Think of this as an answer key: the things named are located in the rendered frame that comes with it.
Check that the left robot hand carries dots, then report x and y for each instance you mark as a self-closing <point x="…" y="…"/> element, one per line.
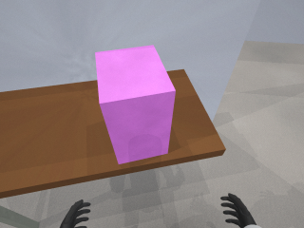
<point x="71" y="217"/>

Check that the carton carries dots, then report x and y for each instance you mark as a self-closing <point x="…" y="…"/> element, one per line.
<point x="137" y="99"/>

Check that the table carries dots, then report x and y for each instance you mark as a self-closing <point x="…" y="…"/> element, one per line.
<point x="54" y="136"/>

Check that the right robot hand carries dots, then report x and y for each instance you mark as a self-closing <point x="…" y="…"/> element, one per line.
<point x="244" y="217"/>

